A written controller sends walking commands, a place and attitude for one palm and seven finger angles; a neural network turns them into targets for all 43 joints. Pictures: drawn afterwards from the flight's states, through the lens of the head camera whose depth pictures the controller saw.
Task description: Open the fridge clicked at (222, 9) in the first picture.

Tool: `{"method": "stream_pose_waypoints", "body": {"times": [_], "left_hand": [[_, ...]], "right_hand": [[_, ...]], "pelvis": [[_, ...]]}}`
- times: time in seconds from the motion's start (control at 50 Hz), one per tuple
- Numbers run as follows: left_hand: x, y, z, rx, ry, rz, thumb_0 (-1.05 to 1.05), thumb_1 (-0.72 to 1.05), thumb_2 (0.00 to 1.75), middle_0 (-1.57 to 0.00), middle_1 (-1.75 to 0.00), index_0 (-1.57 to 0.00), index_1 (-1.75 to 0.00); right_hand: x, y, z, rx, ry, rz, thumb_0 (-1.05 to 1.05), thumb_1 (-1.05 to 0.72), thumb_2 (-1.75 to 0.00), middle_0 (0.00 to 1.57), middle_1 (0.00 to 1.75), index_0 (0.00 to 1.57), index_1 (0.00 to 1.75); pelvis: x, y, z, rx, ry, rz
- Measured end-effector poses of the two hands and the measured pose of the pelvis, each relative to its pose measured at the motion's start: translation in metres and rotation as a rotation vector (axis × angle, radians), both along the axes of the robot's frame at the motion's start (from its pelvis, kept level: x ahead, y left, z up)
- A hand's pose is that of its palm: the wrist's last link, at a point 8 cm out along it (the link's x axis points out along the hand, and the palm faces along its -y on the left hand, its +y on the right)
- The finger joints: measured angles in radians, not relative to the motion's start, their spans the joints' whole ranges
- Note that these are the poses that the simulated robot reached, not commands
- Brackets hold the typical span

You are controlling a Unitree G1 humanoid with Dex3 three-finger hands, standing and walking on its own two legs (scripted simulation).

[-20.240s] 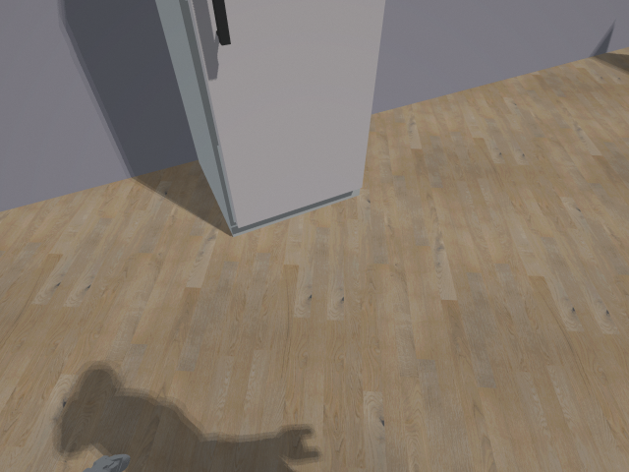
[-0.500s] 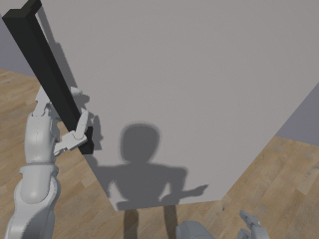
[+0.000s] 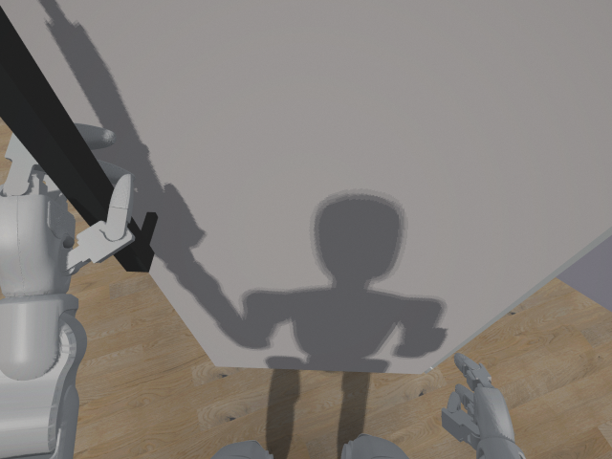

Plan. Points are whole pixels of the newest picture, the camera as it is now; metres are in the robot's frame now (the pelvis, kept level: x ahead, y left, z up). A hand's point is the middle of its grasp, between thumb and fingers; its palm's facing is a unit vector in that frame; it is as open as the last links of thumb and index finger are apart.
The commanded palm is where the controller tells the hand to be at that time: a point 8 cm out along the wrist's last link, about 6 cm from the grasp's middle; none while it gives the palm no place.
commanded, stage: walk backward, drawing the door open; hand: left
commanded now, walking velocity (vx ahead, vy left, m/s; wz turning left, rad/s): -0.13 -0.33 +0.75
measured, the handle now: (85, 147) +0.33 +0.21 +0.24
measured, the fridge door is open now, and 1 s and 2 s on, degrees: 40 72 72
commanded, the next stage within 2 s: stop walking and hold the door back in 0.90 s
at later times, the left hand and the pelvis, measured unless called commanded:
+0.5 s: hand (109, 412) +0.14 +0.14 +0.20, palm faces +0.68 -0.66 -0.31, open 6.8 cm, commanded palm +0.08 +0.16 +0.21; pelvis -0.04 -0.18 +0.01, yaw +19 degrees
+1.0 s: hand out of the picture +0.03 +0.07 +0.20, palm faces +0.84 -0.46 -0.29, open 6.7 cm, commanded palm -0.02 +0.07 +0.18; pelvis -0.04 -0.31 +0.02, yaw +37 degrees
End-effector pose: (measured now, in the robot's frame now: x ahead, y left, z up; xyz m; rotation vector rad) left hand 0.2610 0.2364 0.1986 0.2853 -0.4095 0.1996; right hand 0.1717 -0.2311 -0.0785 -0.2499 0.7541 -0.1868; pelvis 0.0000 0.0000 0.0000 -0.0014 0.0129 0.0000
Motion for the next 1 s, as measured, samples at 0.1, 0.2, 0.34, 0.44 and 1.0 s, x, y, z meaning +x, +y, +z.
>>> {"method": "stream_pose_waypoints", "body": {"times": [0.1, 0.2, 0.34, 0.44, 1.0], "left_hand": [[-0.033, -0.009, 0.002, -0.014, 0.028, 0.08, -0.06, 0.59, 0.83, -0.46, -1.4, -0.25, -1.37], [-0.066, -0.02, 0.004, -0.025, 0.063, 0.171, -0.04, 0.6, 0.82, -0.46, -1.4, -0.25, -1.38], [-0.113, -0.043, 0.006, 0.023, 0.079, 0.41, -0.09, 0.57, 0.81, -0.46, -1.4, -0.24, -1.34], [-0.149, -0.061, 0.009, 0.031, 0.108, 0.544, -0.12, 0.55, 0.79, -0.46, -1.4, -0.28, -1.34], [-0.289, -0.162, 0.009, -0.001, 0.104, 0.834, -0.12, 0.56, 0.8, -0.46, -1.4, -0.29, -1.36]], "right_hand": [[-0.013, 0.0, 0.014, 0.037, 0.053, 0.128, 0.01, -0.9, -0.9, 0.2, 0.3, 0.2, 0.3], [-0.021, -0.023, 0.02, 0.055, 0.068, 0.194, 0.01, -0.9, -0.9, 0.21, 0.3, 0.21, 0.3], [-0.007, -0.081, 0.0, 0.114, 0.017, 0.257, 0.01, -0.89, -0.9, 0.21, 0.3, 0.21, 0.3], [0.005, -0.13, -0.01, 0.062, 0.046, 0.265, 0.01, -0.9, -0.9, 0.2, 0.3, 0.21, 0.3], [0.034, -0.126, 0.02, 0.137, -0.004, 0.738, 0.01, -0.89, -0.9, 0.21, 0.3, 0.21, 0.3]], "pelvis": [[-0.022, -0.036, 0.02, -0.048, -0.039, 0.081], [-0.034, -0.074, 0.028, -0.085, -0.046, 0.134], [-0.032, -0.145, 0.008, -0.042, -0.019, 0.208], [-0.036, -0.171, 0.009, -0.01, -0.031, 0.274], [-0.044, -0.307, 0.021, -0.074, -0.052, 0.637]]}}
